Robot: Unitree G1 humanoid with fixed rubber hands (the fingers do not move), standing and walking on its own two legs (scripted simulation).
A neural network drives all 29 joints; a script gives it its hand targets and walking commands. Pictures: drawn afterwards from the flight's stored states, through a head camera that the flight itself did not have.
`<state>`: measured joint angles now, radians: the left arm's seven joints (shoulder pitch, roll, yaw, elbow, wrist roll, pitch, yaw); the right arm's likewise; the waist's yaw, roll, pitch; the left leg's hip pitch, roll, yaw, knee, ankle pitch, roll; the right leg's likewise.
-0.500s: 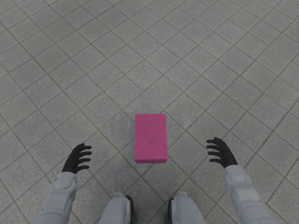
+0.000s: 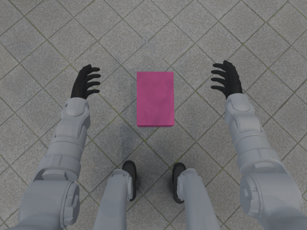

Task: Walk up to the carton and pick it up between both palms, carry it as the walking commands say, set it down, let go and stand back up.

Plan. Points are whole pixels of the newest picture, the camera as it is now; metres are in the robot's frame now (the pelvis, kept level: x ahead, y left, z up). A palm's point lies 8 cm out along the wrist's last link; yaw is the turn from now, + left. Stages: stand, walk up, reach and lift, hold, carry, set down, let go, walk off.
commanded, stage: reach and lift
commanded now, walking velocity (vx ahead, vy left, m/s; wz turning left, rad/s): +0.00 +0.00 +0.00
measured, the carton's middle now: (154, 101) +0.51 -0.02 -0.60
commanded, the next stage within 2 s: none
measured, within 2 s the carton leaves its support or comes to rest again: neither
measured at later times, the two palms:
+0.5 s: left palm (95, 83) +0.49 +0.17 -0.19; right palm (215, 84) +0.48 -0.19 -0.19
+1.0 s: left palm (111, 95) +0.49 +0.15 -0.34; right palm (197, 94) +0.49 -0.17 -0.34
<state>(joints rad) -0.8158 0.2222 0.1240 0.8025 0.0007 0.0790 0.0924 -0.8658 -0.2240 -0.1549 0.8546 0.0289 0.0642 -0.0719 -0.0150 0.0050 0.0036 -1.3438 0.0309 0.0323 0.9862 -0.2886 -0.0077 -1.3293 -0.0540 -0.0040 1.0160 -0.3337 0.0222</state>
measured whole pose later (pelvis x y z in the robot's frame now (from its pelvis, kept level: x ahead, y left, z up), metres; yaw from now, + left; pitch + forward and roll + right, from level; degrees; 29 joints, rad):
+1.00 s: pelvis -0.08 +0.00 -0.18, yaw +1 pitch +33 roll +1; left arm -1.51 0.32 0.15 0.87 -0.14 0.19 0.21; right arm -1.55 -0.30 -0.25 0.92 0.12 0.18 -0.22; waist -0.02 0.01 0.52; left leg -1.88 0.03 0.02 1.72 -0.41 0.00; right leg -1.87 -0.05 0.04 1.76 -0.47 0.03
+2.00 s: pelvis -0.07 +0.00 -0.31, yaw +0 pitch +36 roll -1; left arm -1.64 0.34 0.08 1.24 -0.14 0.05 0.13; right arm -1.63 -0.35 -0.19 1.26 0.16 0.02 -0.10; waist -0.01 0.02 0.52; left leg -2.28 0.02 0.00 2.14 -0.48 0.01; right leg -2.23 -0.05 0.05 2.18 -0.57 0.04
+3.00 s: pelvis -0.07 +0.00 -0.31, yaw +0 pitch +35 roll +0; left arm -1.65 0.30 0.11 1.22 -0.14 0.11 0.05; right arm -1.64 -0.33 -0.16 1.21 0.12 0.09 -0.03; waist -0.01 0.02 0.52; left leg -2.28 0.02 0.00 2.15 -0.49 0.01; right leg -2.24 -0.04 0.05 2.19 -0.57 0.05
